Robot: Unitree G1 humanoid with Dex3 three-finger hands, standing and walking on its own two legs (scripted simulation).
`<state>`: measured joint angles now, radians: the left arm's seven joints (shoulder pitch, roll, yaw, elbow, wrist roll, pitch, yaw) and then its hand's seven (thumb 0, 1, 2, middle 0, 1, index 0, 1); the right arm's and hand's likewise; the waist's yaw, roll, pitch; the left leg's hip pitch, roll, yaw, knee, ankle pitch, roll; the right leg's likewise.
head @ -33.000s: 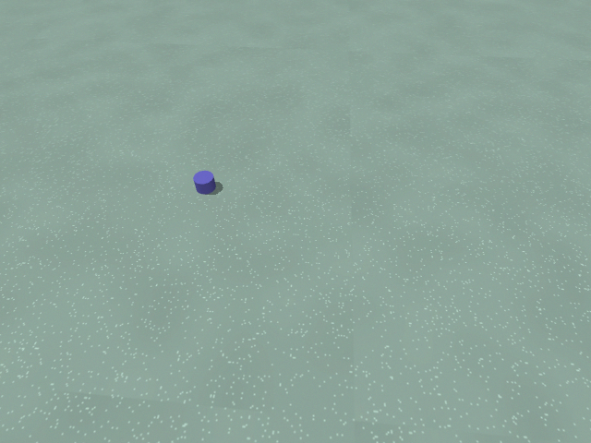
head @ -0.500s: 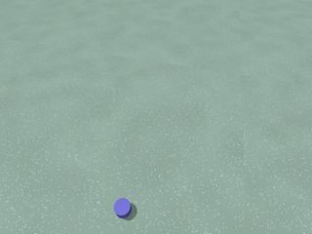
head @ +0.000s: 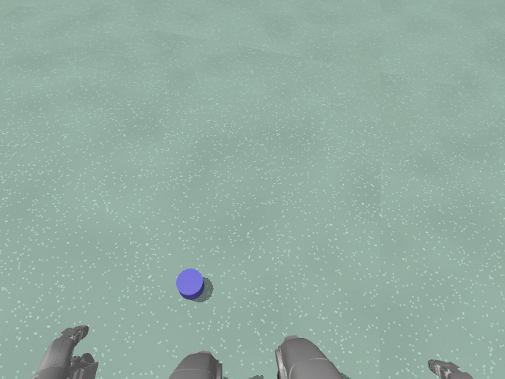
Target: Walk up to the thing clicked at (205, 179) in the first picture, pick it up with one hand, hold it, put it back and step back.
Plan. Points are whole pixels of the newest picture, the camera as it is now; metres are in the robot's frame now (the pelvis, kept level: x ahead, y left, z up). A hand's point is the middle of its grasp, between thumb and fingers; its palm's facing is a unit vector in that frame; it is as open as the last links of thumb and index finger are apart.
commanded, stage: step back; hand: left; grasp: from above
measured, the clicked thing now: (190, 284) +0.45 +0.20 -0.71
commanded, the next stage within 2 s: none
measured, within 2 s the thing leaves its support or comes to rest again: neither
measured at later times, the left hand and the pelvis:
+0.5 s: hand out of the picture +0.00 +0.23 -0.12, palm faces -0.05 -0.91 -0.41, open 7.4 cm; pelvis -0.11 -0.03 +0.02, yaw -3 degrees
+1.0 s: hand out of the picture -0.19 +0.24 -0.14, palm faces -0.07 -0.91 -0.40, open 7.4 cm; pelvis -0.28 -0.03 +0.01, yaw -5 degrees
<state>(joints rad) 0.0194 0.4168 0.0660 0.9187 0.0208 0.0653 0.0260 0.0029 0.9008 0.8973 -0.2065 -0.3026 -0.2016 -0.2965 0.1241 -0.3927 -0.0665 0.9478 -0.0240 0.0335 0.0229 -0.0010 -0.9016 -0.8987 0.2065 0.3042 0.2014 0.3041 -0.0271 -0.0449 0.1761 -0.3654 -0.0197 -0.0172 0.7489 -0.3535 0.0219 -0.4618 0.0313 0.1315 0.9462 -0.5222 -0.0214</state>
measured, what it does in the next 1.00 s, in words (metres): walks backwards: right foot, then left foot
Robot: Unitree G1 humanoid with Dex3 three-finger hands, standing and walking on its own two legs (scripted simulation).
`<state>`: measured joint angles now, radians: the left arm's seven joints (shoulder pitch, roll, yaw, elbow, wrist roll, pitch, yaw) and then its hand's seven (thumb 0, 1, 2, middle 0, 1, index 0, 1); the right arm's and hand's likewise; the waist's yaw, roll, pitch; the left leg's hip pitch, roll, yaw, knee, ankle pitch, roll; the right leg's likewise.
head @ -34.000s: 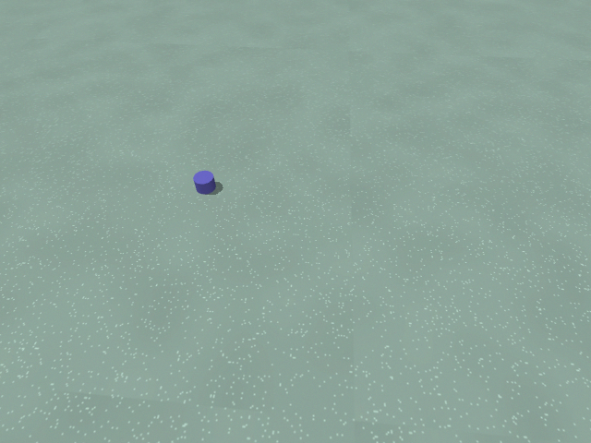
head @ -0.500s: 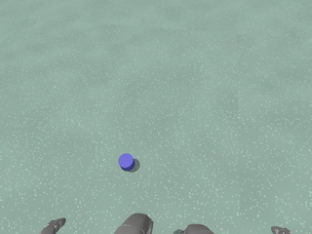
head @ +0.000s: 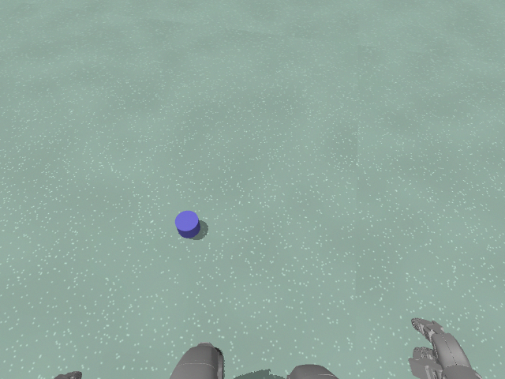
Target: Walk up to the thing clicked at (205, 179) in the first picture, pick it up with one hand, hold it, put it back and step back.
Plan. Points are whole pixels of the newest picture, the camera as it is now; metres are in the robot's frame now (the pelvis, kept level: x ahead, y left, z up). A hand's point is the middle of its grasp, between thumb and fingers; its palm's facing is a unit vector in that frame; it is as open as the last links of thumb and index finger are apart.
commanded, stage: step back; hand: left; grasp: from above
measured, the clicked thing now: (187, 224) +0.71 +0.29 -0.72
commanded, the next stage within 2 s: stand in 1.90 s
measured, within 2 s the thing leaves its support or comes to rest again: neither
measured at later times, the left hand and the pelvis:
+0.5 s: hand out of the picture -0.07 +0.27 -0.14, palm faces +0.10 -0.90 -0.42, open 7.4 cm; pelvis -0.18 -0.01 +0.00, yaw +7 degrees
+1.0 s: hand out of the picture -0.27 +0.25 -0.13, palm faces +0.09 -0.91 -0.41, open 7.4 cm; pelvis -0.30 -0.03 +0.01, yaw +5 degrees
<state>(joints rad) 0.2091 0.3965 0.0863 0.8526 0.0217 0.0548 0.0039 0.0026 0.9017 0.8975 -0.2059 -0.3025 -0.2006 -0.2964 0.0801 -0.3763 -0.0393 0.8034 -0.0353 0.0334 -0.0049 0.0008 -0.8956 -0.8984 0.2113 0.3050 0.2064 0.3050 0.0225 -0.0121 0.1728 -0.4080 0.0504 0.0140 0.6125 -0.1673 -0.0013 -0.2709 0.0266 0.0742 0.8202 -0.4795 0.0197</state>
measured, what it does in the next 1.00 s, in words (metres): walks backwards: right foot, then left foot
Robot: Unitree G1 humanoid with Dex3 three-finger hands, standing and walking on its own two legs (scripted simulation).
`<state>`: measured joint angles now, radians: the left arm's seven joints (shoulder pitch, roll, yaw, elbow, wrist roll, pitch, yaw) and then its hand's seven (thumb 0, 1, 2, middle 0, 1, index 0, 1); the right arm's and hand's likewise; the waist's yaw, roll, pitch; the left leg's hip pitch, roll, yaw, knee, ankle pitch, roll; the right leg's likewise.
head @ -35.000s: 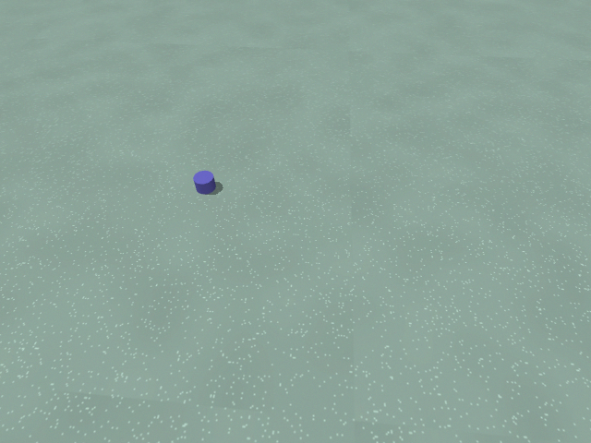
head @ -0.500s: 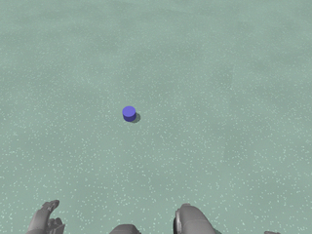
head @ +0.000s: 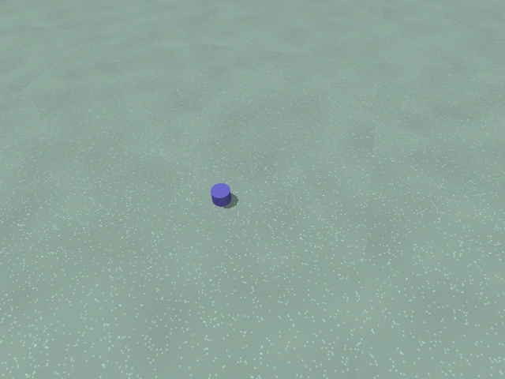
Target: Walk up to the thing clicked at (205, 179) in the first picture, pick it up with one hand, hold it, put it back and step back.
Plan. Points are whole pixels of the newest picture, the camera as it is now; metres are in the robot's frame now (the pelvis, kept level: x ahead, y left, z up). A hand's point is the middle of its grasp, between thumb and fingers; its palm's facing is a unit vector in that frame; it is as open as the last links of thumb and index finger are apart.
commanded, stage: step back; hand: left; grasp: from above
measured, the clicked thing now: (221, 194) +1.04 +0.23 -0.73
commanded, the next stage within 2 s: stand in 0.90 s
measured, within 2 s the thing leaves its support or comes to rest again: neither
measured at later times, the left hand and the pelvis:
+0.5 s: hand out of the picture +0.10 +0.27 -0.14, palm faces +0.02 -0.93 -0.36, open 7.4 cm; pelvis +0.03 +0.01 +0.00, yaw +1 degrees
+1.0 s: hand (114, 377) +0.14 +0.27 -0.14, palm faces -0.02 -0.94 -0.35, open 7.4 cm; pelvis +0.05 +0.01 +0.02, yaw -1 degrees
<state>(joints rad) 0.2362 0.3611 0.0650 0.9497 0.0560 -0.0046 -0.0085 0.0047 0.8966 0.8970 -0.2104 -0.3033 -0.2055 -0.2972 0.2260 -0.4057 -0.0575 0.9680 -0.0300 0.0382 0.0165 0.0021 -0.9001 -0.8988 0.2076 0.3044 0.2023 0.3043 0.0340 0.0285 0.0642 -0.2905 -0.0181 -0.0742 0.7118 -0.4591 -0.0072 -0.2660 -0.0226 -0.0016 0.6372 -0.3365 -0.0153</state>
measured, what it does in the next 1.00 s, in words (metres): steps on the spot: left foot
